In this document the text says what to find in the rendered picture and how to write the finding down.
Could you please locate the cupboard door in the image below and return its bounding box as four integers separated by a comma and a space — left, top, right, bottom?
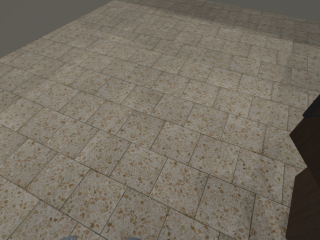
289, 106, 320, 188

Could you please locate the handle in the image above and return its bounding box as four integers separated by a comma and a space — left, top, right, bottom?
302, 94, 320, 119

